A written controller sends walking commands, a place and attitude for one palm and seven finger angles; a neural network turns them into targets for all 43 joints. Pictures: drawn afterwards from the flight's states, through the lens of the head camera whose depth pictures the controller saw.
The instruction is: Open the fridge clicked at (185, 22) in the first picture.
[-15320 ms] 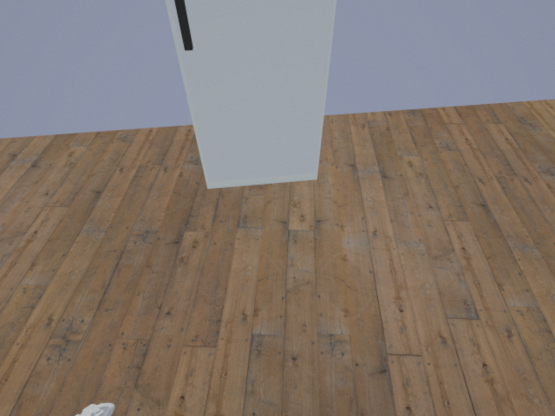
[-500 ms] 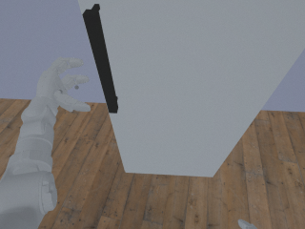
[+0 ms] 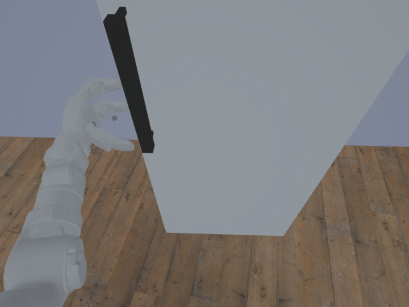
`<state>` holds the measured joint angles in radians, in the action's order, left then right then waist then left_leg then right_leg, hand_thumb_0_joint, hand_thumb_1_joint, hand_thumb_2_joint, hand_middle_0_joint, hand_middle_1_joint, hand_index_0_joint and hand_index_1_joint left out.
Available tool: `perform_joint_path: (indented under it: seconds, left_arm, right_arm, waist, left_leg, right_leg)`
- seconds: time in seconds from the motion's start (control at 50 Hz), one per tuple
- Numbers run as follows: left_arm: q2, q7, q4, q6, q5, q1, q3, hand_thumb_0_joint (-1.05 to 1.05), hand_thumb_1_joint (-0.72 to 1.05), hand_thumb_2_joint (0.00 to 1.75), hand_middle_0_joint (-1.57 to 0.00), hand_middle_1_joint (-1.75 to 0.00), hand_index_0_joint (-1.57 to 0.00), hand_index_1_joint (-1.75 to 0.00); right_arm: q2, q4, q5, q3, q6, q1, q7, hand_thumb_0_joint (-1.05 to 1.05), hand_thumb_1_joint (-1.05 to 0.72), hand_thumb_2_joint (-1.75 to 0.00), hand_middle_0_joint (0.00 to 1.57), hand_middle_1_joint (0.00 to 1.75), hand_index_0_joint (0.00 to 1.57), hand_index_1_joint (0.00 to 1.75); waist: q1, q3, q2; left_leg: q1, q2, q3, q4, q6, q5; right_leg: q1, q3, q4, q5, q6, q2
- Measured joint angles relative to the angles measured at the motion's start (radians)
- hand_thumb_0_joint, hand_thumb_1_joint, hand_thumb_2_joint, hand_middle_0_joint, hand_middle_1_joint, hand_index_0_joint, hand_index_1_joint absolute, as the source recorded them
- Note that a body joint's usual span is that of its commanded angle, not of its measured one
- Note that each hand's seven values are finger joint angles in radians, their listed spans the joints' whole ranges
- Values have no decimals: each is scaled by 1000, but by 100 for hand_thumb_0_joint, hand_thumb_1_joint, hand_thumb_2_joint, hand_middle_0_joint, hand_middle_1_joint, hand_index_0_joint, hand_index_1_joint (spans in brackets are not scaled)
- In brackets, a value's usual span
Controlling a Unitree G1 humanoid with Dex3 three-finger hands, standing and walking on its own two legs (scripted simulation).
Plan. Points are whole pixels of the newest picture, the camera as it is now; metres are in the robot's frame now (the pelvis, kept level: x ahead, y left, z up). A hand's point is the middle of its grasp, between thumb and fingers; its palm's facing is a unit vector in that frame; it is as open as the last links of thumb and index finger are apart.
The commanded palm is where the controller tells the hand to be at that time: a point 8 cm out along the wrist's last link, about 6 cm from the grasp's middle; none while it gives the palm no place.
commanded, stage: feel for the door with the fingertips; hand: left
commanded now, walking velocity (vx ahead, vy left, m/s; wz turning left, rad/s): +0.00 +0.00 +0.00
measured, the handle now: (137, 92) +0.50 +0.14 +0.16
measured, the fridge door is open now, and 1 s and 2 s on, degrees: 0 0 0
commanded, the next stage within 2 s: slide the fingers in behind the handle in 0.54 s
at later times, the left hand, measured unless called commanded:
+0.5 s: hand (117, 111) +0.45 +0.18 +0.15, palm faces -0.02 -1.00 +0.02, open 14.0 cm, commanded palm +0.43 +0.23 +0.15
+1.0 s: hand (118, 111) +0.46 +0.18 +0.15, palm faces -0.02 -1.00 +0.00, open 13.7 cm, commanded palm +0.42 +0.22 +0.15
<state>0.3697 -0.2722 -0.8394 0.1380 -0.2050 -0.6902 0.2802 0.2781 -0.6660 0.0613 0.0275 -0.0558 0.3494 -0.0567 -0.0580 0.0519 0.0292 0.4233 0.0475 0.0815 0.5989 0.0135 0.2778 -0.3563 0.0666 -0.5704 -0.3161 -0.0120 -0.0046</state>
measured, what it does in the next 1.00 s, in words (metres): stands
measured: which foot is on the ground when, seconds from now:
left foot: down 0.00-1.00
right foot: down 0.00-1.00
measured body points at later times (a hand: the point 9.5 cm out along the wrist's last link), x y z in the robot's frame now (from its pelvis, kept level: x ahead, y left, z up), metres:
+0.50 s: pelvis +0.00 +0.00 +0.00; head +0.03 -0.01 +0.45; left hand +0.44 +0.23 +0.15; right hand +0.07 -0.27 -0.12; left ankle +0.01 +0.11 -0.73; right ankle -0.02 -0.11 -0.73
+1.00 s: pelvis -0.01 +0.00 +0.00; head +0.04 +0.00 +0.44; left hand +0.45 +0.23 +0.15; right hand +0.04 -0.27 -0.12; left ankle +0.01 +0.11 -0.73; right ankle -0.02 -0.11 -0.73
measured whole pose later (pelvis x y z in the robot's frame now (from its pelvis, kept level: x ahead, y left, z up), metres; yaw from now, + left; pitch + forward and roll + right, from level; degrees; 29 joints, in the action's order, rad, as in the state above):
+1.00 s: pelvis -0.01 +0.00 +0.00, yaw +1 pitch +8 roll -1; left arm 0.40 -0.24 -1.02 0.19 -0.18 -0.84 0.26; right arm 0.28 -0.69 0.05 0.03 -0.05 0.38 -0.05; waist -0.07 0.06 0.03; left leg 0.50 0.05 0.06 0.64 0.02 0.28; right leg -0.43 0.08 -0.61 -0.32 -0.01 -0.01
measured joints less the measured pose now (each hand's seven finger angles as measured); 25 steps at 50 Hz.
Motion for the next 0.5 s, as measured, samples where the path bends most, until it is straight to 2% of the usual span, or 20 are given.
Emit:
perform_joint_path:
  seconds: [0.1,0.2,0.38,0.5]
  left_arm:
    - [-23,24,21,-17,10,13,-5,-1,-50,30,-30,-120,-30,-120]
    - [-12,42,-12,-22,21,-11,0,-1,-50,30,-30,-120,-30,-120]
    - [16,17,-99,10,16,-87,-10,-1,-50,30,-30,-120,-30,-120]
    - [24,12,-158,18,22,-125,3,-1,-50,30,-30,-120,-30,-120]
  right_arm:
    - [-6,5,0,3,3,-14,3,1,-91,-90,21,30,20,30]
    - [-12,10,0,10,4,-31,-2,1,-91,-90,21,30,20,30]
    - [-3,-2,1,8,0,-27,-6,1,-90,-90,21,30,20,30]
    - [5,-11,-3,6,7,-16,-5,1,-91,-90,21,30,20,30]
  waist:
    - [1,3,1]
    - [0,-3,-1]
    - [2,-4,-2]
    - [-10,-3,-4]
  left_leg:
    - [-13,0,2,-4,-1,1]
    - [-15,1,-2,-6,-3,-3]
    - [8,0,-14,4,-5,-5]
    - [29,0,-14,14,-4,-2]
  right_leg:
    - [11,-2,1,-2,0,1]
    - [13,1,1,-1,-3,1]
    - [-5,12,-8,-3,-6,1]
    - [-26,12,-19,-6,-6,0]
